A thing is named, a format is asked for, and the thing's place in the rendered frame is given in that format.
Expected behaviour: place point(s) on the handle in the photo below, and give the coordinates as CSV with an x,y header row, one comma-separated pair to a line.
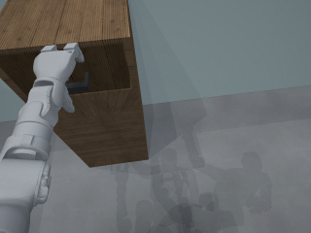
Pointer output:
x,y
79,86

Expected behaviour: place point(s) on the left robot forearm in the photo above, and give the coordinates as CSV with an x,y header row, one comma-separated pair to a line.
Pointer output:
x,y
36,119

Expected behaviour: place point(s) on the cabinet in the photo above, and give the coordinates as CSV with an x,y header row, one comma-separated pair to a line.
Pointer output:
x,y
107,127

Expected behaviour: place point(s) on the drawer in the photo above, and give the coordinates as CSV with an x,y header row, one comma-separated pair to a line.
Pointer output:
x,y
106,64

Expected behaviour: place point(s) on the left robot hand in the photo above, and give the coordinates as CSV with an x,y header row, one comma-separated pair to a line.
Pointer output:
x,y
59,65

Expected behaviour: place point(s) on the robot left upper arm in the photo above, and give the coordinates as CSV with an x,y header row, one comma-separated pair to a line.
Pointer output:
x,y
24,183

